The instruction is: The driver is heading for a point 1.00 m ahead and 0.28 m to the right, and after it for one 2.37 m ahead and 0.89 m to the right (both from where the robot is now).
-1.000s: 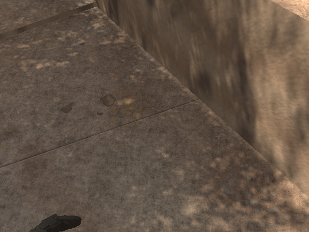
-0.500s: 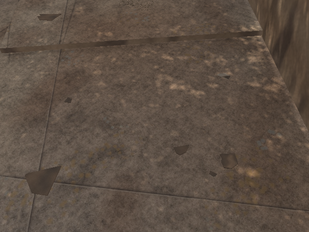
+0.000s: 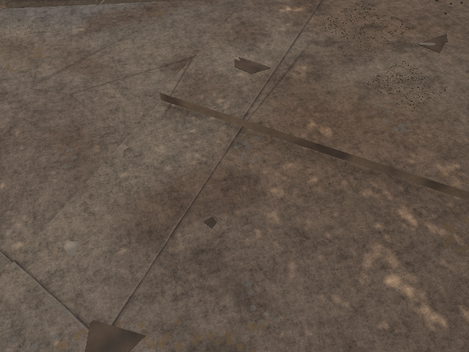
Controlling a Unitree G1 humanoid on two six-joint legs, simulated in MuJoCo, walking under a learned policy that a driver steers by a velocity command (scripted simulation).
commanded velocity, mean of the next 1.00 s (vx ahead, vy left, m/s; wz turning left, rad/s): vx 1.00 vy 0.00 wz -0.52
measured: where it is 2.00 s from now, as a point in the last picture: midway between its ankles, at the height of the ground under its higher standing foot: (430, 115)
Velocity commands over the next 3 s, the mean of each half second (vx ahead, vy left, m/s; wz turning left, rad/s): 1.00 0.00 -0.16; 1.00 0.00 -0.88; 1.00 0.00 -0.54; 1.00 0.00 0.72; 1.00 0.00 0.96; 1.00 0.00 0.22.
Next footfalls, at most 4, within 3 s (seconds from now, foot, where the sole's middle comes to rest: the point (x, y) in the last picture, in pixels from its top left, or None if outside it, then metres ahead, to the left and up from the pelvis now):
0.22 left None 0.39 0.09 -0.77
0.66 right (288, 249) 0.82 -0.09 -0.77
1.04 left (288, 142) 1.28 -0.11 -0.74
1.42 right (383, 166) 1.16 -0.45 -0.73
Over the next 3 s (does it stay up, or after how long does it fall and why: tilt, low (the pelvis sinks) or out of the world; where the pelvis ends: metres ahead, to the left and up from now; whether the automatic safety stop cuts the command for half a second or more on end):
stays up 2.42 -0.82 0.02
